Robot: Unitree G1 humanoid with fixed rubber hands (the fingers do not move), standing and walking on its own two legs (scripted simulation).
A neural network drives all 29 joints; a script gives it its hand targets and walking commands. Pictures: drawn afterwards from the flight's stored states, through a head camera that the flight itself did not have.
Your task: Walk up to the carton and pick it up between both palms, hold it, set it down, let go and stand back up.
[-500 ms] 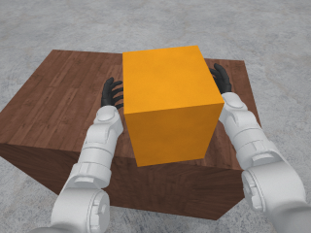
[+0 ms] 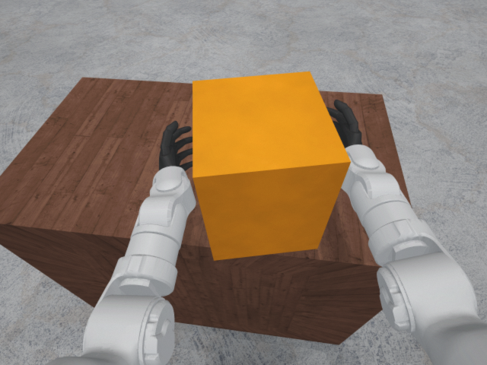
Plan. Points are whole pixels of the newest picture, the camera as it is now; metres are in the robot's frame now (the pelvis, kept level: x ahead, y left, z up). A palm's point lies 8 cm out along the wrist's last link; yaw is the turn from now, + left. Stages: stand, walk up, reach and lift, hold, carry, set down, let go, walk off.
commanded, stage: reach and lift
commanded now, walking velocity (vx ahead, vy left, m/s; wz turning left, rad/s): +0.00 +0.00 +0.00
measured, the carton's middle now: (259, 170) +0.42 +0.04 +0.06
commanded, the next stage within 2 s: none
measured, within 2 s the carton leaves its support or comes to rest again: leaves its support in 0.68 s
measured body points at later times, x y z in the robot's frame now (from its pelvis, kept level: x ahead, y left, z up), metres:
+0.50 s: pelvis +0.00 +0.00 +0.00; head +0.03 -0.01 +0.45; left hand +0.39 +0.18 +0.10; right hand +0.46 -0.10 +0.11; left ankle -0.03 +0.13 -0.74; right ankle +0.02 -0.10 -0.74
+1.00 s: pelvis -0.02 +0.00 +0.00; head -0.02 -0.02 +0.45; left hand +0.36 +0.19 +0.13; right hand +0.43 -0.09 +0.14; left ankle -0.03 +0.13 -0.74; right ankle +0.02 -0.10 -0.74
